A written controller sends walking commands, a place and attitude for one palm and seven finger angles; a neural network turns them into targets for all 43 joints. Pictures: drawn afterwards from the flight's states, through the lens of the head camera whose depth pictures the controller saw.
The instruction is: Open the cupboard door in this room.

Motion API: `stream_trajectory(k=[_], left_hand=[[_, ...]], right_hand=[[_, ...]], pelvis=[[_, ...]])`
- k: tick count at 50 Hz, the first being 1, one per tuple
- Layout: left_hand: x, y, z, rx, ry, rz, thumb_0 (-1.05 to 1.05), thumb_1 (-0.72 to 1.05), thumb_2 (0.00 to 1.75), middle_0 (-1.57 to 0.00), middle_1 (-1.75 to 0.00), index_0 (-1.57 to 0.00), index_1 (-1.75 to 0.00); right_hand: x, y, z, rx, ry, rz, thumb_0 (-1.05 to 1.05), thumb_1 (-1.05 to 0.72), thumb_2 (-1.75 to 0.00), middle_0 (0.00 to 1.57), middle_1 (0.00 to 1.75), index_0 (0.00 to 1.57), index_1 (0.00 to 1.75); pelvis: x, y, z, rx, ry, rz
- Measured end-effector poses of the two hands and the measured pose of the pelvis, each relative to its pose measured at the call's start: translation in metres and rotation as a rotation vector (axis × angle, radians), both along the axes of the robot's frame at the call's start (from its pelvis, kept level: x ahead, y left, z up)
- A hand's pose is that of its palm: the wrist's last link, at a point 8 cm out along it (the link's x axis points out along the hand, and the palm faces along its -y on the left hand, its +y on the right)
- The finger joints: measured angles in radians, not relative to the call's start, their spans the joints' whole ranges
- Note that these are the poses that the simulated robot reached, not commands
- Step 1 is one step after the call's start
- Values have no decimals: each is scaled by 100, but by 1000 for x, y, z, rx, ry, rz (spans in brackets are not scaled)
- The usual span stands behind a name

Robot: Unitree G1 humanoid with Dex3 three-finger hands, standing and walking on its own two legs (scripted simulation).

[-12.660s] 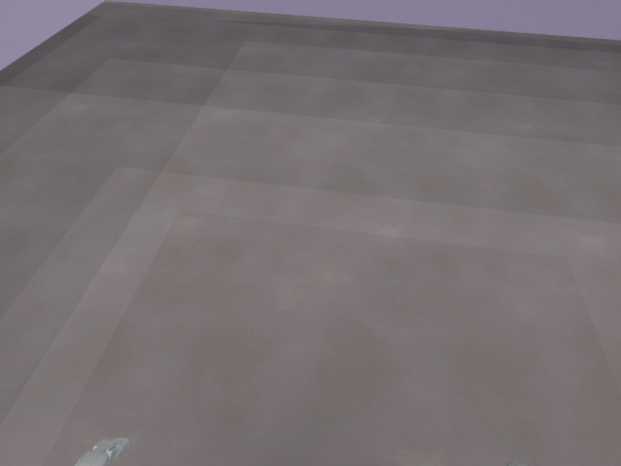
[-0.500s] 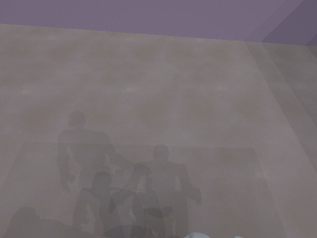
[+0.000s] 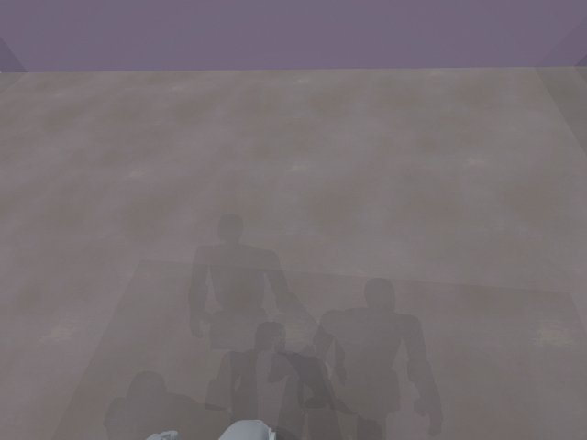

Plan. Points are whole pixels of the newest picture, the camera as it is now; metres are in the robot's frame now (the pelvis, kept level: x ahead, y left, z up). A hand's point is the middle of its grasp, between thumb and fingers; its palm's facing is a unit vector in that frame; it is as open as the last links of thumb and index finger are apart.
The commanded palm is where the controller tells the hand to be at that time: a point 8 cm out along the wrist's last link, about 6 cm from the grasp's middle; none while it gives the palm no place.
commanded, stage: turn or walk to find it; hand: left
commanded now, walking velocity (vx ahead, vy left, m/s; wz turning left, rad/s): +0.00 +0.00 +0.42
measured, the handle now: out of the picture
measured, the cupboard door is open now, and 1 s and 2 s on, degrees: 0 0 0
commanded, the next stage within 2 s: none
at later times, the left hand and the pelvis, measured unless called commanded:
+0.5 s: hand out of the picture -0.07 +0.28 -0.19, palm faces +0.29 -0.93 -0.22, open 7.4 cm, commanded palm none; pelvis -0.04 +0.06 +0.00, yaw +13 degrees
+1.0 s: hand out of the picture +0.00 +0.23 -0.15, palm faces +0.37 -0.89 -0.27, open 7.4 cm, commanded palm none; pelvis -0.05 +0.01 -0.01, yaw +24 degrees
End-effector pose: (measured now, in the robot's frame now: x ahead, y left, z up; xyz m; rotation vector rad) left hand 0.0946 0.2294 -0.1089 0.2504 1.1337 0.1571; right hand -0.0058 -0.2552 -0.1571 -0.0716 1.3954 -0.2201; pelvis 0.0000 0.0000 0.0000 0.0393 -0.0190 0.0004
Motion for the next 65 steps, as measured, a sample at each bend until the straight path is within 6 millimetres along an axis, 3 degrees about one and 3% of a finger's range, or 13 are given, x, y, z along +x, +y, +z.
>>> stream_trajectory(k=[5,10,17,20,27,33,40,47,52,57,61,65], left_hand=[[-40,5,-5,-9,33,90,1,91,90,-21,-29,-20,-30],[-87,20,-16,-23,97,173,1,91,90,-21,-29,-20,-30],[-159,60,-47,-63,203,292,1,90,90,-21,-29,-20,-30],[-179,76,-55,-72,247,330,1,90,90,-21,-29,-20,-30],[-178,96,-41,-87,192,363,1,91,90,-20,-29,-20,-30],[-159,102,-33,-71,119,363,1,90,90,-20,-29,-20,-30],[-128,91,-22,-47,33,350,1,90,90,-20,-29,-20,-30],[-111,60,-12,-1,-62,354,1,90,90,-20,-29,-20,-30],[-138,34,-2,6,-43,413,1,90,90,-21,-29,-20,-30],[-174,17,-4,-11,1,495,1,90,90,-21,-29,-20,-30],[-208,7,-11,-31,38,572,1,90,90,-21,-29,-20,-30],[-249,3,-20,-56,97,638,1,91,90,-21,-29,-20,-30]], right_hand=[[16,-6,4,-18,6,77,1,-91,-90,20,30,20,30],[49,5,9,-42,-26,172,1,-91,-90,20,30,20,30],[112,53,21,-91,-181,321,1,-91,-90,20,30,20,30],[125,77,32,-98,-235,370,1,-91,-90,20,30,20,30],[122,110,46,-89,-242,422,0,-90,-90,21,30,20,30],[102,115,40,-62,-202,417,0,-90,-90,21,30,20,30],[63,92,24,-42,-97,396,1,-90,-90,21,30,20,30],[41,50,-2,-10,-4,396,1,-90,-90,21,30,20,30],[52,32,-2,-5,16,438,1,-91,-90,21,30,20,30],[71,27,2,-14,6,501,1,-91,-90,20,30,20,30],[88,35,5,-32,1,566,1,-91,-90,20,30,20,30],[110,59,10,-47,-33,642,1,-91,-90,20,30,20,30]], pelvis=[[-6,-1,0,-2,2,54],[-13,8,-1,-8,7,101],[-28,39,-15,-48,12,171],[-34,50,-14,-43,3,184],[-41,66,1,-76,2,235],[-45,68,3,-68,10,272],[-49,53,0,-58,20,326],[-51,20,-10,-34,30,381],[-52,6,-4,-16,13,438],[-53,1,-1,-11,5,495],[-56,2,-1,-13,5,538],[-64,9,-3,-19,8,573]])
